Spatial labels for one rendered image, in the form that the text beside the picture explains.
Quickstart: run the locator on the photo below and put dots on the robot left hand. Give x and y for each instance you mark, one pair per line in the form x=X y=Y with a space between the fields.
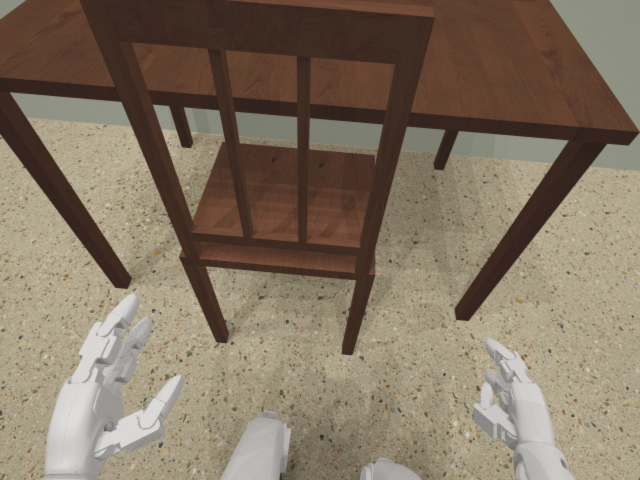
x=76 y=440

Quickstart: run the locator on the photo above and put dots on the robot right forearm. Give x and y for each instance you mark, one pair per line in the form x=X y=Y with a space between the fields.
x=540 y=461

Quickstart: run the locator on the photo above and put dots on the robot left thigh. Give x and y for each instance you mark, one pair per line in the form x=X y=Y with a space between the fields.
x=261 y=453

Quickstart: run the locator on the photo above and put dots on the robot right hand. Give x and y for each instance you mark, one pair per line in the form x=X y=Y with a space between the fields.
x=521 y=402

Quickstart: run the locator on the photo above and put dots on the table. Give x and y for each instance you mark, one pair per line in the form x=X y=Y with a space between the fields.
x=507 y=67

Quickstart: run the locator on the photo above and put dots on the chair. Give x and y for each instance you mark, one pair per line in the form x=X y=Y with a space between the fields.
x=266 y=208

